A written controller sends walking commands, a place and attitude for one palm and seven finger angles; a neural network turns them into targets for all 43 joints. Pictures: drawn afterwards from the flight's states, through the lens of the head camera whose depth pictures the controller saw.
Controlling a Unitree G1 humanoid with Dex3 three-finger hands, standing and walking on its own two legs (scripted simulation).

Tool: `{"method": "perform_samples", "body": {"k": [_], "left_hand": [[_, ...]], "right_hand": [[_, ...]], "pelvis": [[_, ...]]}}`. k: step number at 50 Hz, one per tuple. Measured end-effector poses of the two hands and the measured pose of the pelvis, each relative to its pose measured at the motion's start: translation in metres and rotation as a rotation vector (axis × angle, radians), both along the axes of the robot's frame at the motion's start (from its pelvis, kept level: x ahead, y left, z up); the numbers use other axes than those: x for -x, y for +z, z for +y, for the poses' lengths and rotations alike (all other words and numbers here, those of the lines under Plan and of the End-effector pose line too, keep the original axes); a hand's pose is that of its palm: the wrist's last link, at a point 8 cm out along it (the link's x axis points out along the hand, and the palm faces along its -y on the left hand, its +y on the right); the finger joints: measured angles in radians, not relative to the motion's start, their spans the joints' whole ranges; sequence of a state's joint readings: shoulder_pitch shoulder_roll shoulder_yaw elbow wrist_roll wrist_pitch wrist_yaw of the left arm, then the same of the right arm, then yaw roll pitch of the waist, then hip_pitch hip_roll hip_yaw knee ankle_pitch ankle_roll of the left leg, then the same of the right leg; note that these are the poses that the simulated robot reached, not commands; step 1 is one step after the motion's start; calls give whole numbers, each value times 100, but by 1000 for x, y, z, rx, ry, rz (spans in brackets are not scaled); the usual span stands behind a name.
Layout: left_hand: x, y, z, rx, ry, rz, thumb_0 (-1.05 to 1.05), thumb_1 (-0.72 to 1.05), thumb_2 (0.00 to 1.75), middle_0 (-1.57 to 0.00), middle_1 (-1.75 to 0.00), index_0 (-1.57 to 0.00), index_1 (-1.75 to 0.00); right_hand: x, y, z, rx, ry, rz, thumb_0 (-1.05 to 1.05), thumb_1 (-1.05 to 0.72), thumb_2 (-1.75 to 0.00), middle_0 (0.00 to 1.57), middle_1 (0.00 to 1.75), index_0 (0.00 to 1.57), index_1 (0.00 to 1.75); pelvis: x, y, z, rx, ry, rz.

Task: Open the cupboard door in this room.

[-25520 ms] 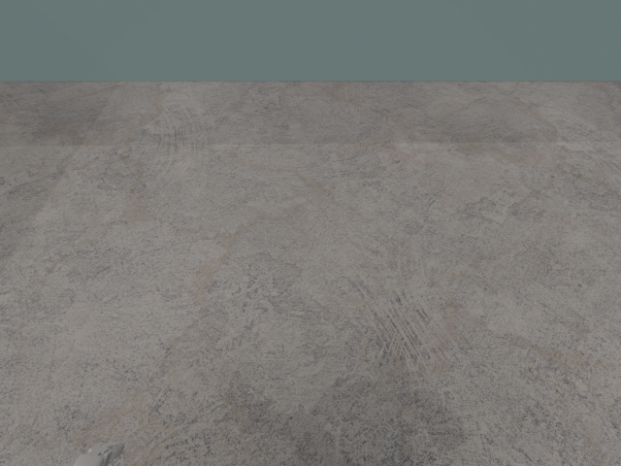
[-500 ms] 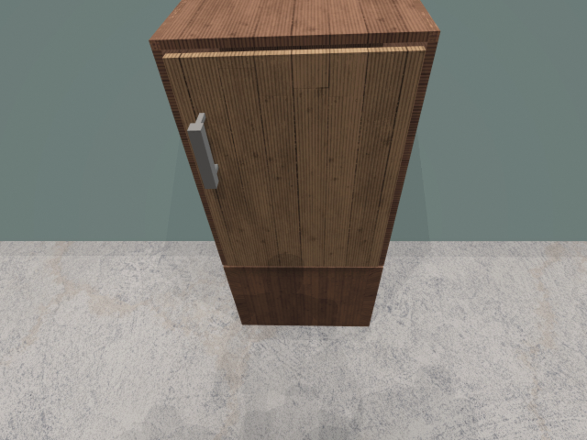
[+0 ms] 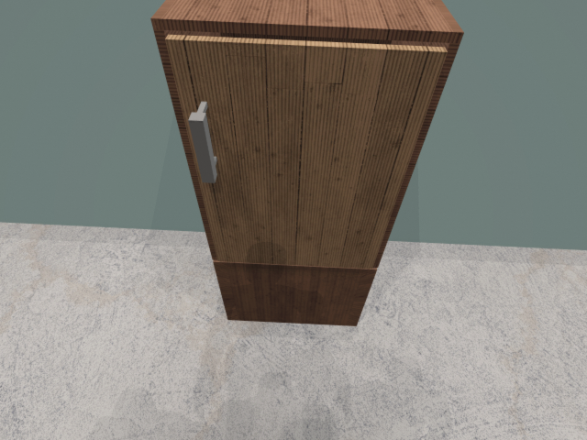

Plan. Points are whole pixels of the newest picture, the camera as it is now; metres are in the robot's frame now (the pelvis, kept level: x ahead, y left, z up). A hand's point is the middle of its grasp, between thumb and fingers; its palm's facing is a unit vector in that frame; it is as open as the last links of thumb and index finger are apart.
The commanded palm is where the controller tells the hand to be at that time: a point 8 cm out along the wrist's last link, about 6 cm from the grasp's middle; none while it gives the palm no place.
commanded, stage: come to a stop and stand still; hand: left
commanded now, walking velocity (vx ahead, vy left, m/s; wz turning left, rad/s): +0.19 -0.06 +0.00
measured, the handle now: (206, 142) +0.58 +0.20 +0.08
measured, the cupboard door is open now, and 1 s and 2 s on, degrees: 0 0 0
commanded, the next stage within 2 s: look again from close up in 1.18 s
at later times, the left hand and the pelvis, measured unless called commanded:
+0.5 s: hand out of the picture +0.07 +0.17 -0.17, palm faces +0.04 -0.97 -0.23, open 7.3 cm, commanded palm none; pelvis +0.05 -0.01 +0.00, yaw -1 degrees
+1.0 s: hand out of the picture +0.06 +0.20 -0.16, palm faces -0.01 -0.98 -0.22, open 7.4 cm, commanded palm none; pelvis +0.02 +0.02 +0.01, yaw -1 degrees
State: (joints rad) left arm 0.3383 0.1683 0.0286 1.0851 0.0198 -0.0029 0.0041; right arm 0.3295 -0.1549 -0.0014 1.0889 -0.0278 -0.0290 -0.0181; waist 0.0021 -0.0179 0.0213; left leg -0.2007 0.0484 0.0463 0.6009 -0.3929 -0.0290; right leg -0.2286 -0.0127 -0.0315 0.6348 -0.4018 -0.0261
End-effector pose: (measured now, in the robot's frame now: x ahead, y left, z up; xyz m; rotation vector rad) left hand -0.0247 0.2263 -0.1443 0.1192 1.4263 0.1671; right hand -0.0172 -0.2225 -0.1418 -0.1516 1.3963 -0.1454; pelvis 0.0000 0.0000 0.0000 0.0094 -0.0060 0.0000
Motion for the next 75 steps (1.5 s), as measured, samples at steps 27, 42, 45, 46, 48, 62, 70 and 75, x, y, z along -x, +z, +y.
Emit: {"method": "perform_samples", "body": {"k": [27, 42, 45, 46, 48, 62, 70, 75], "left_hand": [[-97, 12, -6, -64, -30, -90, 1, 92, 90, -20, -30, -20, -30], [-90, 9, 5, -44, -83, -174, 0, 91, 90, -20, -30, -20, -30], [-89, 10, 13, -37, -73, -179, 0, 91, 90, -20, -30, -20, -30], [-88, 11, 16, -36, -73, -180, 0, 91, 90, -20, -30, -20, -30], [-85, 13, 21, -35, -77, -177, 0, 91, 90, -20, -30, -20, -30], [-59, 19, 52, -67, -91, -68, 0, 91, 90, -20, -30, -20, -30], [-66, 19, 52, -64, -93, -55, 0, 91, 90, -20, -30, -20, -30], [-80, 18, 48, -58, -97, -75, 0, 91, 90, -20, -30, -20, -30]], "right_hand": [[-146, 6, -17, 13, 29, -192, 1, -92, -90, 19, 30, 20, 30], [-112, 10, -1, 6, 2, -230, 1, -91, -90, 19, 30, 20, 30], [-93, 12, 6, 16, 11, -194, 0, -92, -90, 20, 30, 20, 30], [-87, 12, 7, 20, 13, -181, 0, -93, -90, 20, 30, 20, 30], [-76, 14, 10, 22, 18, -155, 0, -93, -90, 20, 30, 20, 30], [-42, 16, 16, 24, 13, -47, 1, -91, -90, 20, 30, 20, 30], [-65, 19, 7, 44, 26, -73, 1, -91, -90, 20, 30, 20, 30], [-85, 21, 2, 55, 39, -107, 1, -91, -90, 20, 30, 20, 30]], "pelvis": [[-49, 4, -14, -15, -15, 17], [-29, 0, 5, 22, -16, -15], [-23, 3, 12, 23, -15, -19], [-22, 4, 14, 24, -14, -18], [-19, 6, 18, 23, -15, -12], [-17, 13, 29, 12, -19, 9], [-24, 14, 28, 10, -23, 6], [-30, 14, 26, 7, -24, 4]]}}
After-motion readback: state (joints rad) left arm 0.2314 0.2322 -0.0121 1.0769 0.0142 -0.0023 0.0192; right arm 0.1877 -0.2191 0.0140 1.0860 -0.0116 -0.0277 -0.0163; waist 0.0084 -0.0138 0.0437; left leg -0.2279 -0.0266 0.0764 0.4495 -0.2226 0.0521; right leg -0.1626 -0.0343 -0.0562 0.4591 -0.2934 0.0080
